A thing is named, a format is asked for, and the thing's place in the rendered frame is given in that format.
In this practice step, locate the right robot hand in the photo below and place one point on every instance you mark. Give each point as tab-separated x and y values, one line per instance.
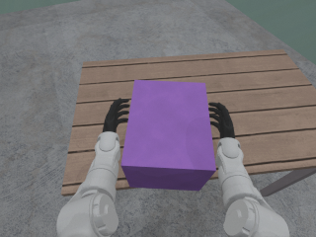
224	124

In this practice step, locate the left robot hand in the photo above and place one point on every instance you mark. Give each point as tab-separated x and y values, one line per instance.
112	119

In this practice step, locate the right robot forearm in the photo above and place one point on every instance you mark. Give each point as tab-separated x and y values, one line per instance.
232	175

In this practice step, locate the table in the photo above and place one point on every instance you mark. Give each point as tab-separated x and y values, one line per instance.
271	103

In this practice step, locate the robot left upper arm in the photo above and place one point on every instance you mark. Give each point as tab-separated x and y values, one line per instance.
91	216

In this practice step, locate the left robot forearm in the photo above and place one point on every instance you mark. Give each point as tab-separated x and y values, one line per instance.
103	172

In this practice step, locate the carton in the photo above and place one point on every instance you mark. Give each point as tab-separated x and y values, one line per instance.
168	142

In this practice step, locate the robot right upper arm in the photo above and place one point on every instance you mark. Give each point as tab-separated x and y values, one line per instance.
246	218

